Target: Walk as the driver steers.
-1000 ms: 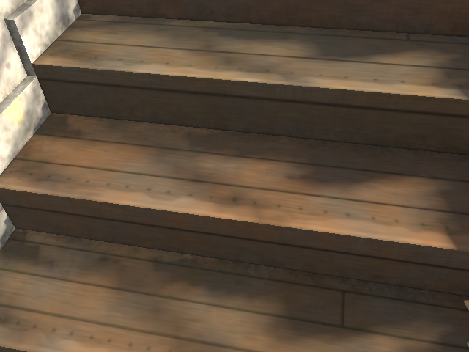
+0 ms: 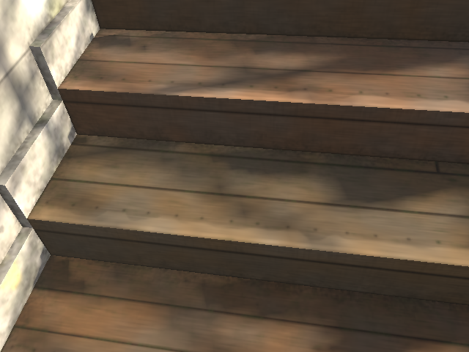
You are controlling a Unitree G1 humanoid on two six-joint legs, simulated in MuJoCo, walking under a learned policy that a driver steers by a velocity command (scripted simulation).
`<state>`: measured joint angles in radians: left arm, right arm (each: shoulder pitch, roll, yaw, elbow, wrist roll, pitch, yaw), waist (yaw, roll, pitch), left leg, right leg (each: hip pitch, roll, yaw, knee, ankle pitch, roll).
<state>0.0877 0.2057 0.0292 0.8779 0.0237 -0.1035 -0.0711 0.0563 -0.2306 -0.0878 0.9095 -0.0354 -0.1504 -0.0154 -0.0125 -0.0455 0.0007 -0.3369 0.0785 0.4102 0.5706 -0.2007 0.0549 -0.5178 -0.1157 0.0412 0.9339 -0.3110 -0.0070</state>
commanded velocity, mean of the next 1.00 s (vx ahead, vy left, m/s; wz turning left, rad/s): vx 0.01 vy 0.00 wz -0.34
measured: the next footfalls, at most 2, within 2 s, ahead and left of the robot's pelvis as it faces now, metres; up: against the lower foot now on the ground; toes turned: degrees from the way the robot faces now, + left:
right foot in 0.02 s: +0.08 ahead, -0.12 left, +0.00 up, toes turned -3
left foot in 0.46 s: +0.10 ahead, +0.10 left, +0.00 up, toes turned -13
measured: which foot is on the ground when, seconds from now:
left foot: down 0.00-0.04, up 0.06-0.44, down 0.46-1.00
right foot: up 0.00-0.00, down 0.02-0.48, up 0.50-0.76, down 0.78-1.00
